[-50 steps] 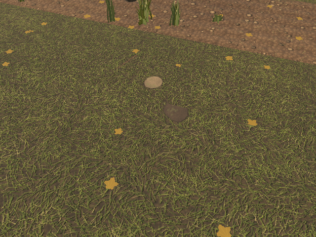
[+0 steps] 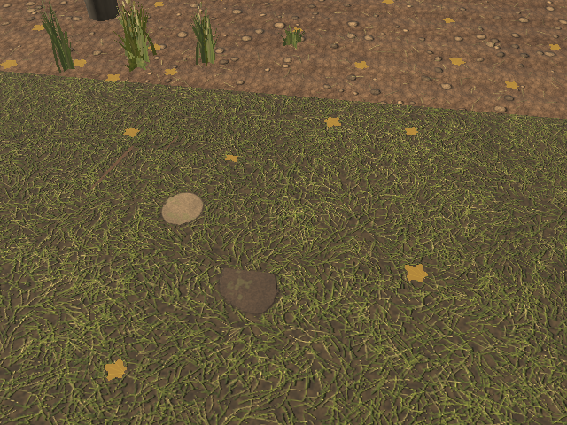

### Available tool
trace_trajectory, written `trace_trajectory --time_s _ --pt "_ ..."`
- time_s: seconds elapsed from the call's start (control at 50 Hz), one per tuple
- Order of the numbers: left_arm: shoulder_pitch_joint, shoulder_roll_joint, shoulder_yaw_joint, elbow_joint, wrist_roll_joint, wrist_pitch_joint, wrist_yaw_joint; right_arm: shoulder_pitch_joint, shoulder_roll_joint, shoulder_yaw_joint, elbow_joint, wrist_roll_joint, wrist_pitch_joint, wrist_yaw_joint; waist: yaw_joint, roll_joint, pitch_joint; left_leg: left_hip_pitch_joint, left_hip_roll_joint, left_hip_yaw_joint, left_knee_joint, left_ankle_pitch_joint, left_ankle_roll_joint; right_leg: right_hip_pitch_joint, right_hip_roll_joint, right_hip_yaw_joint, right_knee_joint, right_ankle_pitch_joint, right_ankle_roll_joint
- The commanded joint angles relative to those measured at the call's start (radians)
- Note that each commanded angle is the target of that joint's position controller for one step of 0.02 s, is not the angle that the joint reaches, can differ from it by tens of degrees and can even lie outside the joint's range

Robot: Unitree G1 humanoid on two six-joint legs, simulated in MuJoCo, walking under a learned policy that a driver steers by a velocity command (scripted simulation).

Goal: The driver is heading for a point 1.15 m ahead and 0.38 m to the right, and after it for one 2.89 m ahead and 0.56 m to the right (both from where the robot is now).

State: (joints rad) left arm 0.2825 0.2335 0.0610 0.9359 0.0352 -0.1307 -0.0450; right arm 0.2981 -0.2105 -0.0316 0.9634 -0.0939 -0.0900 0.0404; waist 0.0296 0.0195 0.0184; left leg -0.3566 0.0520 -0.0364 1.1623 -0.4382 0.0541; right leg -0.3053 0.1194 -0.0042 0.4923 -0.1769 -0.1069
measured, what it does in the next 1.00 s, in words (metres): goes down, turning right: left foot, then right foot 0.19 m lower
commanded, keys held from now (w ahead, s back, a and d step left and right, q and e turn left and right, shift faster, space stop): w+e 0.76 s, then w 0.24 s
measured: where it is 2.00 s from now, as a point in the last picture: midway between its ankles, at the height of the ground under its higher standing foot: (451, 298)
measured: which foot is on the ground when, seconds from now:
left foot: up 0.00-0.22, down 0.24-0.76, up 0.78-1.00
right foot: down 0.00-0.22, up 0.24-0.72, down 0.74-1.00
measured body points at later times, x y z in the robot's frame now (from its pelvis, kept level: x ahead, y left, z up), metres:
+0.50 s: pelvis +0.25 +0.00 -0.03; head +0.24 -0.01 +0.42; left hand +0.46 +0.17 -0.14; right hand +0.13 -0.20 -0.18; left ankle +0.18 +0.14 -0.73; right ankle +0.31 -0.16 -0.68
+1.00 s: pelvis +0.53 -0.20 -0.19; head +0.54 -0.21 +0.26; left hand +0.61 +0.03 -0.33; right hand +0.54 -0.49 -0.30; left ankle +0.72 -0.12 -0.87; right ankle +0.46 -0.24 -0.92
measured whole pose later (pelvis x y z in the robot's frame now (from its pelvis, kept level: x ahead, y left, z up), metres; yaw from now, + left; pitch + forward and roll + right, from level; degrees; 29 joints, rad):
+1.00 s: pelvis +0.53 -0.20 -0.19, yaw -31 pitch +1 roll -2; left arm 0.46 0.20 0.02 0.99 0.05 -0.09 -0.10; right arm 0.10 -0.25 0.00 0.87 -0.07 -0.09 0.02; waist 0.03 0.06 0.01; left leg -0.64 0.13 -0.04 0.87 -0.22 -0.01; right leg -0.16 0.11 -0.08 0.45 -0.31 -0.11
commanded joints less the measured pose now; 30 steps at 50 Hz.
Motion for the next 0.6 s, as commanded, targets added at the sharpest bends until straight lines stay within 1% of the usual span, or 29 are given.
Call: trace_trajectory --time_s 0.02,0.04,0.06,0.08,0.12,0.14,0.16,0.18,0.2,0.22,0.24,0.26,0.28,0.3,0.32,0.34,0.36,0.38,0.4,0.42,0.44,0.46,0.48,0.5,0.52,0.54,0.56,0.58,0.6 --pt "0.011 0.007 -0.015 -0.032 -0.015 -0.016 -0.011 -0.072 -0.001 0.012 -0.105 -0.017 0.0 -0.035 -0.031 -0.033 0.027 -0.187 0.058 -0.053 -0.079 0.009 -0.001 0.041 -0.289 0.422 -0.329 -0.1 -0.211" --pt "-0.011 0.03 -0.011 -0.046 -0.013 -0.024 -0.013 -0.077 -0.011 0.014 -0.113 -0.007 0.006 -0.04 -0.038 -0.024 0.013 -0.153 0.056 -0.045 -0.159 0.05 -0.021 0.001 -0.275 0.389 -0.346 -0.076 -0.198" --pt "-0.027 0.065 -0.002 -0.055 -0.007 -0.028 -0.019 -0.109 -0.025 0.015 -0.13 0.011 0.005 -0.047 -0.043 -0.016 0.019 -0.103 0.047 -0.015 -0.248 0.123 -0.042 -0.073 -0.252 0.339 -0.349 -0.021 -0.183" --pt "-0.028 0.1 0.007 -0.063 0.002 -0.026 -0.024 -0.151 -0.027 0.019 -0.159 0.016 0.003 -0.046 -0.037 -0.018 0.021 -0.007 0.015 0.022 -0.346 0.228 -0.056 -0.168 -0.198 0.278 -0.339 0.003 -0.163" --pt "0.046 0.123 0.012 -0.051 0.028 -0.011 -0.047 -0.196 0.015 0.038 -0.197 0.016 0.004 -0.031 -0.019 -0.095 0.011 0.143 -0.035 0.083 -0.343 0.374 -0.074 -0.307 -0.144 0.234 -0.293 0.023 -0.154" --pt "0.075 0.118 0.013 -0.052 0.035 -0.008 -0.059 -0.193 -0.005 0.036 -0.206 0.018 0.006 -0.025 -0.021 -0.091 0.023 0.158 -0.042 0.084 -0.366 0.394 -0.08 -0.315 -0.153 0.252 -0.261 0.045 -0.164" --pt "0.05 0.105 0.007 -0.069 0.075 -0.011 -0.06 -0.051 -0.012 0.036 -0.168 -0.006 -0.005 -0.018 -0.072 -0.08 -0.002 0.289 -0.039 0.087 -0.164 0.528 -0.085 -0.408 -0.155 0.245 -0.146 0.138 -0.148" --pt "0.013 0.101 0.005 -0.096 0.07 -0.016 -0.057 0.045 -0.053 0.018 -0.152 -0.015 -0.01 -0.024 -0.131 -0.042 -0.007 0.329 -0.038 0.094 -0.14 0.43 -0.095 -0.429 -0.155 0.271 -0.054 0.21 -0.147" --pt "-0.051 0.117 0.009 -0.135 0.064 -0.023 -0.054 0.15 -0.1 -0.001 -0.14 -0.012 -0.014 -0.034 -0.198 -0.015 -0.014 0.44 -0.06 0.11 -0.159 0.324 -0.091 -0.477 -0.15 0.289 0.066 0.344 -0.138" --pt "-0.141 0.152 0.023 -0.184 0.054 -0.031 -0.059 0.312 -0.15 -0.025 -0.108 -0.006 -0.019 -0.045 -0.281 0.036 -0.029 0.6 -0.09 0.117 -0.225 0.247 -0.073 -0.545 -0.12 0.296 0.244 0.452 -0.122" --pt "-0.114 0.155 0.039 -0.168 0.01 -0.047 -0.073 0.388 -0.185 -0.041 -0.104 0.033 -0.016 -0.067 -0.309 0.036 -0.038 0.605 -0.046 0.034 -0.538 0.123 -0.009 -0.494 -0.083 0.297 0.474 0.296 -0.122" --pt "0.087 -0.019 -0.004 -0.127 0.029 -0.047 -0.077 0.362 -0.213 -0.025 -0.105 0.035 -0.025 -0.069 -0.167 0.158 -0.157 0.691 0.236 -0.327 -0.554 0.665 0.284 -0.517 0.041 0.202 0.905 -0.295 -0.033" --pt "0.267 -0.063 -0.01 -0.084 0.025 -0.046 -0.065 0.276 -0.179 0.001 -0.133 0.013 -0.039 -0.028 -0.032 0.076 -0.163 0.602 0.382 -0.513 -0.594 1.131 0.441 -0.627 0.009 0.205 1.084 -0.446 -0.004" --pt "0.245 0.011 0.012 -0.107 0.013 -0.02 -0.041 0.15 -0.175 -0.02 -0.15 0.009 -0.039 0.001 -0.031 0.121 -0.012 0.417 0.467 -0.668 -0.707 0.749 0.474 -0.773 -0.044 0.24 1.188 -0.393 0.031" --pt "0.147 0.079 0.019 -0.117 0.031 0.009 -0.014 0.048 -0.058 0.008 -0.161 0.042 -0.037 0.01 -0.029 0.012 0.021 0.284 0.446 -0.6 -0.74 0.501 0.415 -0.79 -0.132 0.227 1.16 -0.275 0.061" --pt "0.078 0.052 0.008 -0.126 0.052 0.028 0.006 -0.027 0.028 0.036 -0.181 0.053 -0.033 0.006 -0.023 -0.059 -0.019 0.227 0.356 -0.47 -0.735 0.477 0.353 -0.726 -0.162 0.213 1.056 -0.186 0.099" --pt "0.054 0.008 -0.013 -0.116 0.061 0.041 0.009 -0.095 0.05 0.047 -0.198 0.039 -0.027 -0.012 -0.001 -0.042 -0.001 0.124 0.294 -0.339 -0.754 0.518 0.292 -0.635 -0.211 0.191 0.931 -0.132 0.133" --pt "0.002 -0.048 -0.028 -0.14 0.058 0.05 -0.002 -0.04 0.008 0.032 -0.162 0.036 -0.021 -0.032 -0.019 0.003 0.007 0.068 0.215 -0.19 -0.762 0.498 0.25 -0.55 -0.223 0.117 0.862 -0.126 0.141" --pt "-0.027 -0.041 -0.035 -0.141 0.05 0.044 -0.026 0.015 -0.001 0.029 -0.136 0.036 -0.022 -0.051 -0.052 0.013 0.011 0.035 0.184 -0.103 -0.774 0.464 0.235 -0.514 -0.226 0.056 0.805 -0.098 0.146" --pt "0.018 -0.027 -0.041 -0.117 0.058 0.038 -0.055 0.067 0.012 0.035 -0.103 0.02 -0.021 -0.068 -0.058 0.019 0.005 0.039 0.169 -0.073 -0.735 0.422 0.204 -0.487 -0.242 0.08 0.756 0.045 0.116" --pt "0.057 -0.016 -0.036 -0.088 0.071 0.028 -0.077 0.129 -0.007 0.035 -0.085 0.002 -0.017 -0.075 -0.073 0.013 -0.004 0.009 0.13 -0.005 -0.692 0.361 0.183 -0.431 -0.216 0.035 0.742 0.121 0.101" --pt "0.028 0.013 -0.026 -0.096 0.065 0.019 -0.09 0.157 -0.035 0.031 -0.069 -0.008 -0.017 -0.072 -0.081 0.022 0.006 -0.007 0.132 0.02 -0.674 0.344 0.18 -0.415 -0.205 0.008 0.73 0.135 0.086" --pt "-0.121 0.041 -0.032 -0.146 0.077 0.017 -0.085 0.208 0.009 0.052 -0.055 -0.002 -0.032 -0.091 -0.134 -0.003 0.018 0.241 0.148 -0.004 -0.616 0.241 0.145 -0.647 -0.287 0.133 0.471 0.446 0.08" --pt "-0.193 0.025 -0.033 -0.156 0.077 0.022 -0.073 0.324 0.013 0.062 -0.012 0.016 -0.038 -0.092 -0.175 0.037 0.02 0.365 0.182 -0.041 -0.579 0.23 0.162 -0.735 -0.281 0.114 0.375 0.498 0.086" --pt "-0.248 0.018 -0.038 -0.175 0.067 0.028 -0.064 0.41 0.013 0.065 0.024 0.014 -0.04 -0.095 -0.198 0.046 0.048 0.429 0.216 -0.079 -0.561 0.227 0.176 -0.813 -0.281 0.098 0.339 0.494 0.085" --pt "-0.247 0.005 -0.054 -0.156 0.052 0.032 -0.059 0.387 0.017 0.072 0.018 0.022 -0.041 -0.092 -0.188 -0.008 0.07 0.31 0.176 0.018 -0.525 0.154 0.138 -0.673 -0.304 0.087 0.136 0.688 0.078" --pt "-0.264 -0.014 -0.064 -0.159 0.05 0.045 -0.056 0.36 -0.005 0.074 0.01 0.015 -0.027 -0.065 -0.171 0.016 0.08 0.084 0.144 0.076 -0.596 0.078 0.136 -0.391 -0.256 -0.033 0.116 0.692 0.064" --pt "-0.282 0.0 -0.065 -0.182 0.049 0.06 -0.057 0.333 -0.024 0.072 0.01 -0.008 -0.023 -0.04 -0.161 0.041 0.12 -0.06 0.167 0.071 -0.629 -0.005 0.133 -0.243 -0.238 -0.06 0.173 0.708 0.05" --pt "-0.28 0.015 -0.063 -0.19 0.058 0.072 -0.056 0.298 -0.031 0.073 0.007 -0.009 -0.028 -0.025 -0.13 0.039 0.159 -0.102 0.199 0.06 -0.628 -0.007 0.129 -0.188 -0.24 -0.04 0.199 0.686 0.038"
Keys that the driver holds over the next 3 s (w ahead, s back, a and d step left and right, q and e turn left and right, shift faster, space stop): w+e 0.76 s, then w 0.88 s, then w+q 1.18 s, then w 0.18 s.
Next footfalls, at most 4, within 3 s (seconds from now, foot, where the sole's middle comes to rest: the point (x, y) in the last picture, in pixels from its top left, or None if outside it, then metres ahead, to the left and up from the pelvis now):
0.24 left None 0.22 0.13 -0.77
0.74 right None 0.49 -0.26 -0.96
1.20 left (387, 329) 0.88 -0.26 -0.96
1.78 right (488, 323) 0.91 -0.57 -0.96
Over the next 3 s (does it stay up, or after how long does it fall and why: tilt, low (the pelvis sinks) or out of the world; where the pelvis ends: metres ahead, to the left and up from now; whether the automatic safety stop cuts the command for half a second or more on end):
stays up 1.56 -0.60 -0.37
